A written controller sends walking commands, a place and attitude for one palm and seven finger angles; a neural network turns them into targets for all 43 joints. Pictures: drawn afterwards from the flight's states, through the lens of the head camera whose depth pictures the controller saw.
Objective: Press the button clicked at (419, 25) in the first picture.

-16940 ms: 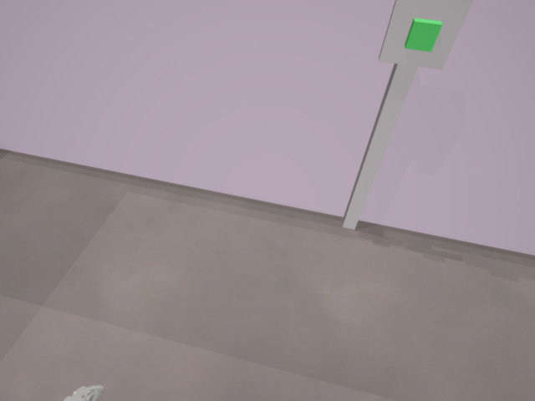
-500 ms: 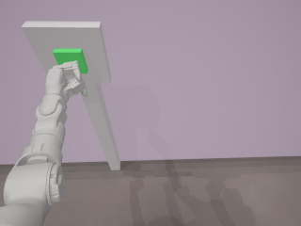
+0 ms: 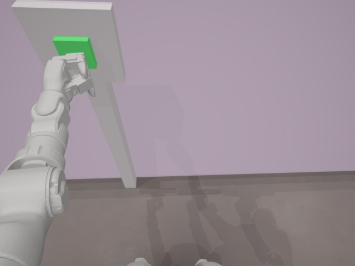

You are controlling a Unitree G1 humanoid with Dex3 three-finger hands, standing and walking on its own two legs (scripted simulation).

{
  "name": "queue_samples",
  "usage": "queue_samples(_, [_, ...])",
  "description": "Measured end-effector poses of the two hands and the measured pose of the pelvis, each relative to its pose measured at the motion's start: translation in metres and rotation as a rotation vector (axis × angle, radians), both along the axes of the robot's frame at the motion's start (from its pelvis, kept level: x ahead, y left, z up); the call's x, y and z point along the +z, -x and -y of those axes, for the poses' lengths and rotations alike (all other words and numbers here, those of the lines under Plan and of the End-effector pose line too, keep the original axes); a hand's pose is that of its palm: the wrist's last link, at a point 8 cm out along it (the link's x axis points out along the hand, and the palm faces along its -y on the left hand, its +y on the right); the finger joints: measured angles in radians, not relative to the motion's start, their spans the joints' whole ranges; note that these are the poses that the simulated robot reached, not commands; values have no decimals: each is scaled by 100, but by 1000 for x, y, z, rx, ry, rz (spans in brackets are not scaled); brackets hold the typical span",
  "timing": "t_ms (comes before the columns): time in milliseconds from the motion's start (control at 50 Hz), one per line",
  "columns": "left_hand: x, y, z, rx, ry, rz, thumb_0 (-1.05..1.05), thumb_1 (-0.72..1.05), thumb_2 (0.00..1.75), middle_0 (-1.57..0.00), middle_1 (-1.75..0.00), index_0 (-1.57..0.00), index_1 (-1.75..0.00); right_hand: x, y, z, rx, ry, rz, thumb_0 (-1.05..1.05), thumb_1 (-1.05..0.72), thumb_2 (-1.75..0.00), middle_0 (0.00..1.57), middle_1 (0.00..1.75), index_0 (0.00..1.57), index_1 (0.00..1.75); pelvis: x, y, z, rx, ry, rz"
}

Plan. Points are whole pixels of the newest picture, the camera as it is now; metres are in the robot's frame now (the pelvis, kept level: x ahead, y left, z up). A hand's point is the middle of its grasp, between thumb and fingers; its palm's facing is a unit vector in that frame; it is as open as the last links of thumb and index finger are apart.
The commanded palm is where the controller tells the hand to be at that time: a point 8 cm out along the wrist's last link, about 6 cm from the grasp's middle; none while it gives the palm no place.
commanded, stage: pull the fist back off the button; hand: left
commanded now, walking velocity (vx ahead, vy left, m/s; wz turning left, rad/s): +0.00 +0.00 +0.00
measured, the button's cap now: (77, 50) +0.55 +0.20 +0.17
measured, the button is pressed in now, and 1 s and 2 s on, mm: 10 0 0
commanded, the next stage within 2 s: draw the hand back to the body in 1.06 s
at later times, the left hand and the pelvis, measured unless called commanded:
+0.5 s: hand (87, 85) +0.48 +0.18 +0.13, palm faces +0.00 -1.00 +0.01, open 2.6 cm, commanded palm +0.44 +0.23 +0.14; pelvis +0.01 +0.00 +0.00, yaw -2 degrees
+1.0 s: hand (81, 112) +0.40 +0.18 +0.13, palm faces +0.00 -1.00 +0.00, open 3.1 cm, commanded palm +0.37 +0.23 +0.14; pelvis +0.04 +0.00 +0.01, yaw -1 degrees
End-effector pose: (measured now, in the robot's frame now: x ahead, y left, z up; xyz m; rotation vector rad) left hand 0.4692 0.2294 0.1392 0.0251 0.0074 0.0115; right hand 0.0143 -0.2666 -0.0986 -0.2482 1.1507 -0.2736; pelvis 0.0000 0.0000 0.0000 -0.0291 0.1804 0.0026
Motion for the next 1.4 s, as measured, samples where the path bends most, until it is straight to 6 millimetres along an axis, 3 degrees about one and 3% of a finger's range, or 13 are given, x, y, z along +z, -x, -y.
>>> queue_samples(240, [-1, 1, -1, -3, 16, -3, -4, 77, 98, -130, -150, -137, -150, 0, 8, 0, -6, -2, -3, 1, -90, -90, 20, 30, 20, 30, -1, 2, 0, -6, 2, -6])
queue_samples(440, [-4, 7, -2, -3, 24, 16, -6, 78, 93, -130, -150, -133, -150, 1, -12, -7, -16, -29, 46, 1, -90, -90, 20, 30, 20, 30, 1, -7, -2, -26, -1, 10])
queue_samples(580, [-8, 23, -4, -5, 32, 31, -4, 82, 91, -129, -150, -131, -150, 6, -45, -12, -14, -51, 120, 1, -90, -90, 20, 30, 20, 30, 6, -20, -4, -43, -6, 37])
queue_samples(880, [-11, 72, -6, -7, 25, 35, 1, 90, 90, -130, -150, -130, -150, 26, -147, -24, 103, -66, 322, 1, -90, -90, 20, 30, 20, 30, 12, -39, -6, -20, -12, 95])
queue_samples(1020, [-7, 91, -2, -11, 21, 39, 2, 90, 90, -130, -150, -130, -150, 36, -175, -32, 144, -82, 393, 1, -90, -90, 20, 30, 20, 30, 14, -42, -4, -14, -16, 116])
queue_samples(1140, [-4, 99, 0, -4, 11, 33, 2, 90, 90, -130, -150, -131, -150, 37, -179, -35, 162, -90, 405, 1, -90, -90, 20, 30, 20, 30, 15, -39, -1, -2, -17, 131])
queue_samples(1280, [1, 100, 6, -12, 10, 30, 2, 90, 90, -130, -150, -130, -150, 32, -165, -30, 144, -95, 378, 1, -90, -90, 20, 30, 20, 30, 16, -35, 3, -10, -21, 139])
queue_samples(1400, [11, 122, -4, 1, -4, 53, 2, 90, 90, -129, -150, -130, -150, 34, -153, -22, 109, -98, 391, 1, -90, -90, 20, 30, 20, 30, 19, -35, 7, -29, -24, 158])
